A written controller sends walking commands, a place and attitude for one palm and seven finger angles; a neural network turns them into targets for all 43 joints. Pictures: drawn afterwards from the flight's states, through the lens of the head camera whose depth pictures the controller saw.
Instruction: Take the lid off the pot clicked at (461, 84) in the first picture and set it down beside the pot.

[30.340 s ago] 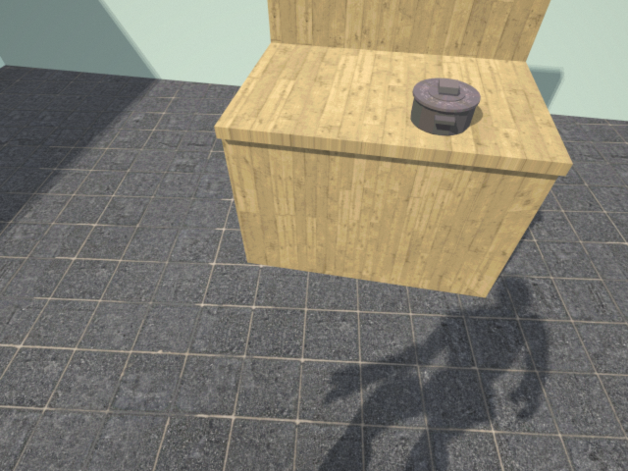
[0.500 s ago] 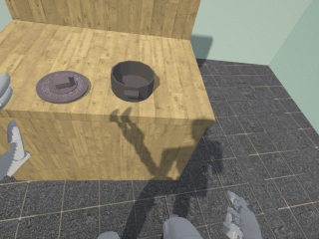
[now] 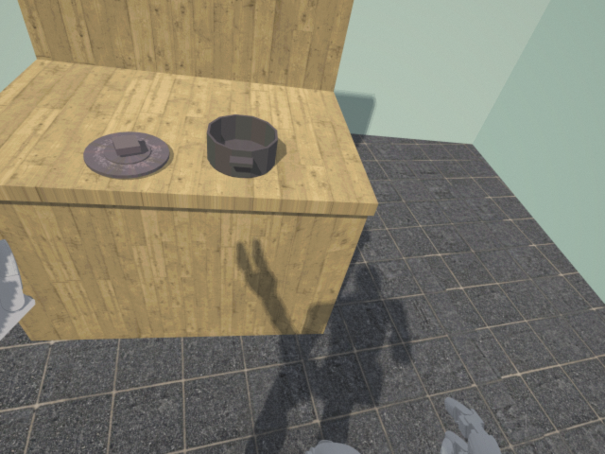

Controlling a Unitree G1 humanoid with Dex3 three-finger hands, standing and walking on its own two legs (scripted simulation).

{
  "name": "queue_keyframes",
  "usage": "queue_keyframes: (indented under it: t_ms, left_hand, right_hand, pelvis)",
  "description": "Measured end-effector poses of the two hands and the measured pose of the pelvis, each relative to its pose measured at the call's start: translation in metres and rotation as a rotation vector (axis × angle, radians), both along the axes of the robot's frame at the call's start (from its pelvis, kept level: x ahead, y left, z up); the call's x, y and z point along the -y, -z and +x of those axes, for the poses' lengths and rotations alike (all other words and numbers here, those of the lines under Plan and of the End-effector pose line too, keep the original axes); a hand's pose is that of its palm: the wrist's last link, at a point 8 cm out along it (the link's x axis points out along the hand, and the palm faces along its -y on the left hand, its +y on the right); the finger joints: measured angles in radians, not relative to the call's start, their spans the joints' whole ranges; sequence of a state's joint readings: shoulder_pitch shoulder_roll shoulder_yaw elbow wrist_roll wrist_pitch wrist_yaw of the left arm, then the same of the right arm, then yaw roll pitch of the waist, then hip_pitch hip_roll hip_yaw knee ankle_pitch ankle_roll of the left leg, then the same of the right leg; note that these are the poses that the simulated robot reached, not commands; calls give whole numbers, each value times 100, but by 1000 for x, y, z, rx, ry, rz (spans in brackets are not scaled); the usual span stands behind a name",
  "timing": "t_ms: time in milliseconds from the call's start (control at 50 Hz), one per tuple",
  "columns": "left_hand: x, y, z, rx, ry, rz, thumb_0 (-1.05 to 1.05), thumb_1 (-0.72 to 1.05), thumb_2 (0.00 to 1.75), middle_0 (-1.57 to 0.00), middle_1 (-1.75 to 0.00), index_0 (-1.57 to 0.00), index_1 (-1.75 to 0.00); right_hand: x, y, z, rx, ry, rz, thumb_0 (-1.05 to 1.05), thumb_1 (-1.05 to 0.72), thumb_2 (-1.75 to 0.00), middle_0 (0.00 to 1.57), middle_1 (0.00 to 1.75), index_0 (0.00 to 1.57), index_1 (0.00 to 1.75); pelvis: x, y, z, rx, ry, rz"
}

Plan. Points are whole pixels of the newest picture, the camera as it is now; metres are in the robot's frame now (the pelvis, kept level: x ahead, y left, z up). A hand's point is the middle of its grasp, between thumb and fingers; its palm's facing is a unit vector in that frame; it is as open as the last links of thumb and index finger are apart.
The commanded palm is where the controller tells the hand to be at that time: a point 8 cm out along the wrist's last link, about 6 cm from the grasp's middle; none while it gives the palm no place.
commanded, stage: stop stepping back and stand still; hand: left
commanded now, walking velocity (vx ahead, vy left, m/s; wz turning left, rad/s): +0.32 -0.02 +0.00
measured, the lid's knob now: (126, 144) +0.74 +0.44 -0.03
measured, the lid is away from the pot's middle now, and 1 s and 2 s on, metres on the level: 0.27 0.27 0.27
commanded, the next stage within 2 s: let the arm hang, fingers relaxed in 1.84 s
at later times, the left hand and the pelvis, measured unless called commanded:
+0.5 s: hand out of the picture +0.09 +0.30 +0.09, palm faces +0.34 -0.88 -0.32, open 7.4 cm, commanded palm none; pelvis -0.13 +0.05 +0.01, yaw +7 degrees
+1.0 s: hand out of the picture -0.10 +0.21 -0.14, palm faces +0.09 -0.97 -0.23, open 7.3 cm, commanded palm none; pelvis -0.13 +0.01 +0.03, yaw +7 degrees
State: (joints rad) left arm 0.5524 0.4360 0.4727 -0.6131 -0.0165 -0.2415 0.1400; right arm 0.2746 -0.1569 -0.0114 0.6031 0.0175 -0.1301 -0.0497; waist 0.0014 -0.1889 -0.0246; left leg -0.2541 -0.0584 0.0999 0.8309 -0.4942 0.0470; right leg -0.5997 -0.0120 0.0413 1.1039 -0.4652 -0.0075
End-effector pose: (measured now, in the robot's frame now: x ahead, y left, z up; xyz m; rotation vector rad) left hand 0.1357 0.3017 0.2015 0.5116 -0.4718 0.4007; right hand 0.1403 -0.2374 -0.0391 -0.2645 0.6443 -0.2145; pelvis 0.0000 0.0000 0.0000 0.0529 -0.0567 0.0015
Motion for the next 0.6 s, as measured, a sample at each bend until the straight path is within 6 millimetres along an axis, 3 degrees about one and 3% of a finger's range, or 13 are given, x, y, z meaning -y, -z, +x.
queue_keyframes:
  t_ms: [100,160,240,320,420,460,520,600]
  left_hand:
    - [12,-33,-17,39,53,5,1,89,90,-21,-30,-21,-30]
    - [18,-39,-37,44,79,85,1,89,90,-21,-30,-21,-30]
    - [5,-21,-68,-32,70,79,0,89,90,-21,-30,-21,-30]
    - [-15,0,-99,-79,20,-6,0,89,90,-21,-31,-21,-30]
    - [-29,19,-115,-59,9,-56,1,89,90,-21,-30,-21,-30]
    - [-37,52,-98,-212,-15,-150,0,89,90,-20,-30,-21,-30]
    - [-38,121,-77,-550,-29,-329,0,90,90,-20,-30,-20,-30]
    - [-11,210,-89,-935,17,-485,0,91,90,-19,-30,-19,-30]
  right_hand:
    - [-22,1,-22,5,-65,88,1,-91,-90,20,30,20,30]
    - [-28,14,-32,-24,-110,114,1,-90,-90,20,30,20,30]
    - [-30,21,-51,-95,-97,106,1,-90,-90,20,30,21,30]
    - [-34,6,-66,-103,-97,47,1,-90,-90,20,30,21,30]
    - [-48,-2,-77,1,-125,-10,1,-91,-90,20,30,20,30]
    - [-54,4,-86,-4,-142,-1,1,-91,-90,20,30,20,30]
    - [-61,14,-112,-78,-132,25,1,-91,-90,20,30,20,30]
    - [-59,20,-163,-220,-97,29,1,-90,-90,20,30,21,30]
  pelvis:
    - [-4,-16,-18,-14,-77,-72]
    - [-4,-8,-34,-23,-88,-108]
    - [-7,-3,-59,1,-108,-151]
    - [-16,-5,-79,-31,-81,-126]
    - [-34,4,-111,-21,-49,-47]
    - [-46,1,-121,-20,-76,-74]
    - [-54,-8,-132,-20,-119,-95]
    - [-49,-17,-144,-34,-116,-85]
